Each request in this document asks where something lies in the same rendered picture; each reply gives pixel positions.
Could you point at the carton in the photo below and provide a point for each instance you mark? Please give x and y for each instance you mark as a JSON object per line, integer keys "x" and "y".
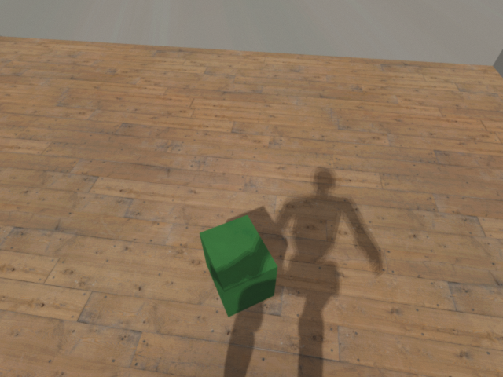
{"x": 240, "y": 265}

